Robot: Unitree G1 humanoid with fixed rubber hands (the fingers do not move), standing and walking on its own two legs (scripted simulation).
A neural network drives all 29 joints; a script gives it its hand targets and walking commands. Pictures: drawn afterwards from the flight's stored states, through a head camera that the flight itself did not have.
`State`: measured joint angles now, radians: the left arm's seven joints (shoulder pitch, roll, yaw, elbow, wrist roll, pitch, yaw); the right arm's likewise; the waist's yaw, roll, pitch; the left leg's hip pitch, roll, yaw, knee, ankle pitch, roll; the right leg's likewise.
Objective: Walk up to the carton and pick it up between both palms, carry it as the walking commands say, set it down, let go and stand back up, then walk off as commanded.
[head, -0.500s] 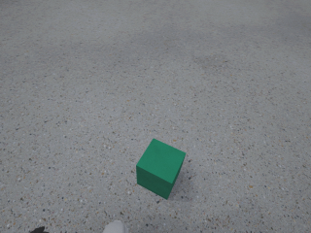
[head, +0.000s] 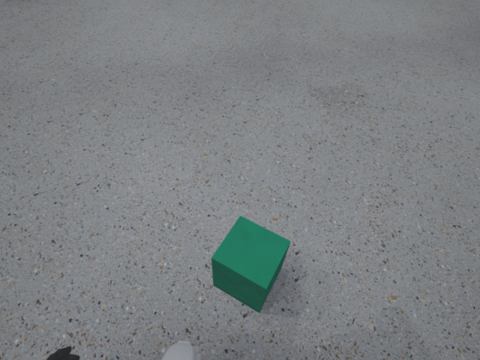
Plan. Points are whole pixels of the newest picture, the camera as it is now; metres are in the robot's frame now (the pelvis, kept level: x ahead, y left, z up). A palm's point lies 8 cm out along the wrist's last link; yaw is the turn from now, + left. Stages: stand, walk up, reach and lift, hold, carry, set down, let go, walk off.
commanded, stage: walk up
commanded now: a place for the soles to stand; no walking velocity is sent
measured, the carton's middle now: (249, 264) +0.56 -0.04 -0.59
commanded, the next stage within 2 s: none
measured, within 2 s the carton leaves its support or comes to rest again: neither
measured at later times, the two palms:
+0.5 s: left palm out of the picture +0.09 +0.29 -0.08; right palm out of the picture +0.07 -0.36 -0.08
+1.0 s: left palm out of the picture +0.10 +0.30 -0.08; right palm out of the picture +0.09 -0.34 -0.08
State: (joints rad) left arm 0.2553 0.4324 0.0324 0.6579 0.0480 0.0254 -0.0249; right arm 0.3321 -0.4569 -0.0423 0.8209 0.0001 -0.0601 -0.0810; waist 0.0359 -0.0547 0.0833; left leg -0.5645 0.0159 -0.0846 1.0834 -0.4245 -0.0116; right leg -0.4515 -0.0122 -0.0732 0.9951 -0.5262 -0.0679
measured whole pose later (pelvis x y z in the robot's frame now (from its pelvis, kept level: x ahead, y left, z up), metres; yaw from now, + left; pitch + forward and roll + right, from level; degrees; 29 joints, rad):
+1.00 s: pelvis +0.01 -0.01 +0.00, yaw +3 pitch -1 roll +1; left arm 0.24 0.42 0.03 0.66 0.04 0.02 -0.01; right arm 0.33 -0.44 -0.04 0.82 0.00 -0.08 -0.08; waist 0.02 -0.03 0.11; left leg -0.51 0.01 -0.09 0.93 -0.41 -0.02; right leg -0.43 -0.03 -0.07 1.00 -0.58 -0.05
